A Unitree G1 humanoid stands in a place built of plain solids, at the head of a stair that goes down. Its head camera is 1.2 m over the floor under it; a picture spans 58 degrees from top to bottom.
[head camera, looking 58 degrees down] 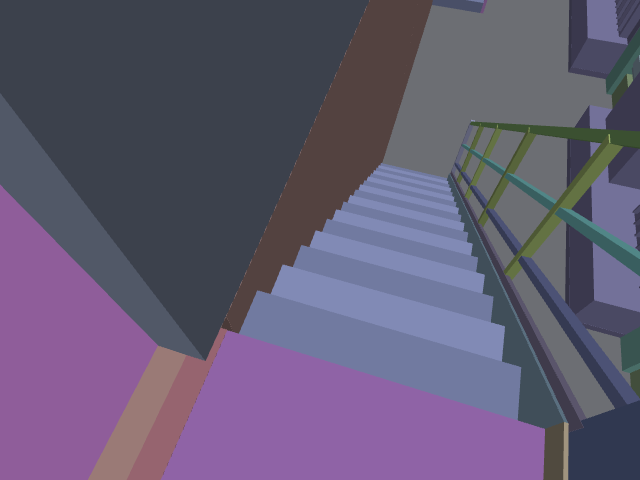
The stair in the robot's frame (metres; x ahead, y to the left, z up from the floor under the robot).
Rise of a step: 0.19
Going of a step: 0.22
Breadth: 0.92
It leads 17 degrees to the right of straight ahead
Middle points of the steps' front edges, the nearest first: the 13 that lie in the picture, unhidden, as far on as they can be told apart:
0.31 -0.15 0.00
0.52 -0.22 -0.19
0.73 -0.28 -0.38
0.95 -0.35 -0.58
1.16 -0.41 -0.77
1.37 -0.48 -0.96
1.58 -0.55 -1.15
1.79 -0.61 -1.34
2.00 -0.68 -1.54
2.21 -0.74 -1.73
2.42 -0.81 -1.92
2.63 -0.88 -2.11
2.84 -0.94 -2.31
